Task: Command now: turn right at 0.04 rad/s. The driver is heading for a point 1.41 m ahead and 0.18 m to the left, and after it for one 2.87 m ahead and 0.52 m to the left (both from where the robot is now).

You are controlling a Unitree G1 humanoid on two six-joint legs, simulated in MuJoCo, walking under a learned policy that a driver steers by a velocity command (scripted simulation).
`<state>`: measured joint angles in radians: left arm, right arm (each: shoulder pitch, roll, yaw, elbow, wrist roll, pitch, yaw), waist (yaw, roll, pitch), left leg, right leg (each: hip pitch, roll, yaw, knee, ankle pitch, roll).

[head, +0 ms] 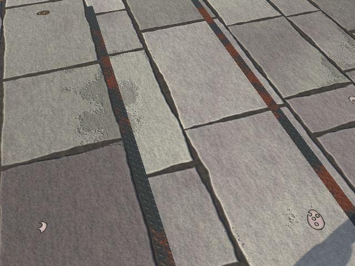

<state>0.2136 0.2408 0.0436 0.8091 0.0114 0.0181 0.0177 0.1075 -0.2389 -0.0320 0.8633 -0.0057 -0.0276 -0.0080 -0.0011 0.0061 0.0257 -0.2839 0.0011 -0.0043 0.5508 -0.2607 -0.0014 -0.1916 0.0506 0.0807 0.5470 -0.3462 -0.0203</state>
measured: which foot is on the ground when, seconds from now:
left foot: down 0.00-1.00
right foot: down 0.00-0.64, up 0.66-1.00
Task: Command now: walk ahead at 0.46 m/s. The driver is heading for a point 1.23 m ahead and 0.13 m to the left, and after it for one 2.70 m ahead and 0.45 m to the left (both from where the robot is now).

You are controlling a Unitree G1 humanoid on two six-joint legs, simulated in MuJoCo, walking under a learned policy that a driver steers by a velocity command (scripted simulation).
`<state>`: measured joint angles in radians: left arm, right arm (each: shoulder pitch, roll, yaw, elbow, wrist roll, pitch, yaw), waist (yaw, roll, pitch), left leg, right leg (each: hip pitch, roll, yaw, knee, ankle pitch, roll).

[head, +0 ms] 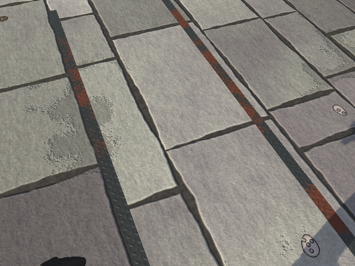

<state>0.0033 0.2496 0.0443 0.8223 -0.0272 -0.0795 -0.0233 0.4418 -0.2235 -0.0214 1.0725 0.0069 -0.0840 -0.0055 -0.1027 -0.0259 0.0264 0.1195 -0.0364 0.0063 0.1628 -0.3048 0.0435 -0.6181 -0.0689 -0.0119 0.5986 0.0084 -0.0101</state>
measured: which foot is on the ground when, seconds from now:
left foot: down 0.00-0.12, up 0.14-0.62, down 0.64-1.00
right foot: up 0.00-0.10, down 0.12-0.66, up 0.68-1.00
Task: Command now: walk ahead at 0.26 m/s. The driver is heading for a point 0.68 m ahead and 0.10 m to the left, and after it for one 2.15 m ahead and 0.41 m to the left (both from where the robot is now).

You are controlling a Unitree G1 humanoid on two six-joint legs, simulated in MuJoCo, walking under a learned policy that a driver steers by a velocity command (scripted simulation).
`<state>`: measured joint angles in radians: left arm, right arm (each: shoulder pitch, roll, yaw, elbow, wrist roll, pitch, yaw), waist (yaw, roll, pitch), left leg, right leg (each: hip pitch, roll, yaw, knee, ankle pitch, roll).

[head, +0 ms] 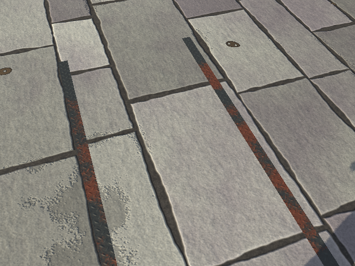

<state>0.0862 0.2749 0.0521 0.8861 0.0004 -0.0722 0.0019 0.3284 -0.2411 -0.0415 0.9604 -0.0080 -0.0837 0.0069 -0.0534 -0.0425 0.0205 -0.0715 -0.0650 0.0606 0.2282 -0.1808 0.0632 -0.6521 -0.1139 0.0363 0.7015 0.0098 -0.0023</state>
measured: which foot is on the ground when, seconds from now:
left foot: down 0.00-0.14, up 0.16-0.42, down 0.44-1.00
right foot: up 0.00-0.12, down 0.14-1.00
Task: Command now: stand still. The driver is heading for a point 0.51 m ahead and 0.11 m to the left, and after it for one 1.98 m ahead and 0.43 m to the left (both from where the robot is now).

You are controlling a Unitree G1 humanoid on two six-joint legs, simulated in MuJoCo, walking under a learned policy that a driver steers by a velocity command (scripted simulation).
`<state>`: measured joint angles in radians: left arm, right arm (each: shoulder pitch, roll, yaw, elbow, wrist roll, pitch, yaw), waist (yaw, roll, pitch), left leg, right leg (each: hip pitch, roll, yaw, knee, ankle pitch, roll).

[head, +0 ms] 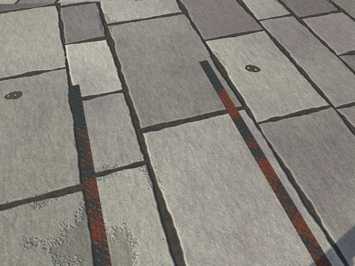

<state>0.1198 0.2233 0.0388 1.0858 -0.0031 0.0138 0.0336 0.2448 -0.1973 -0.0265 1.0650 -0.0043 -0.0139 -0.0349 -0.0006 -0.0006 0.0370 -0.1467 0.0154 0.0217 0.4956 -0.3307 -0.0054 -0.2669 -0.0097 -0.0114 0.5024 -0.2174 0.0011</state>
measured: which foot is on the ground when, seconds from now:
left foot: down 0.00-0.38, up 0.40-0.84, down 0.86-1.00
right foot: down 0.00-0.88, up 0.90-1.00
